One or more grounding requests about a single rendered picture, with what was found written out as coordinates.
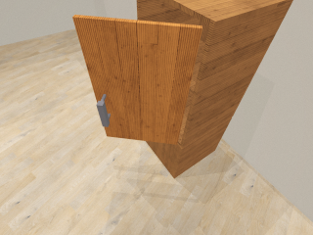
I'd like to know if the cupboard door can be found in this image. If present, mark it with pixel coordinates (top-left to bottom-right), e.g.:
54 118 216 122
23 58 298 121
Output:
72 15 202 145

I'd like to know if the handle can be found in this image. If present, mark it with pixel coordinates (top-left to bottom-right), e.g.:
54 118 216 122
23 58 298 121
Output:
96 94 111 127

